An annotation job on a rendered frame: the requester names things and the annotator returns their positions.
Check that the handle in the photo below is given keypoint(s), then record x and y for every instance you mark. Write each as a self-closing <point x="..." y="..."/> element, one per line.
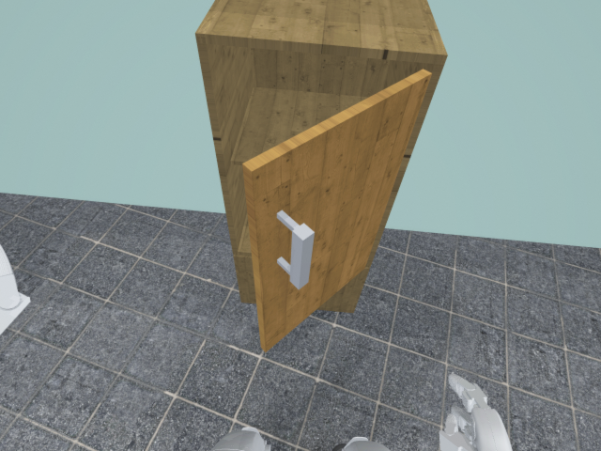
<point x="301" y="251"/>

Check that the left robot hand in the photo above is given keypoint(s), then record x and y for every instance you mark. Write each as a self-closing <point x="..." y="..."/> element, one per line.
<point x="12" y="302"/>

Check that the robot right shin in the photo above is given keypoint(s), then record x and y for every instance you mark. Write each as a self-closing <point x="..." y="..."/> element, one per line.
<point x="356" y="439"/>

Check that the robot left thigh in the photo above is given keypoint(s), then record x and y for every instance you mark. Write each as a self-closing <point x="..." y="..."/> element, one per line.
<point x="241" y="440"/>

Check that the right robot hand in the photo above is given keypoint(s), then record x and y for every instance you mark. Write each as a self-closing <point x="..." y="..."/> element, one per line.
<point x="483" y="428"/>

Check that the cupboard door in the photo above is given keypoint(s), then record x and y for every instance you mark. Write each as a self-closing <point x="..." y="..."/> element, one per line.
<point x="337" y="178"/>

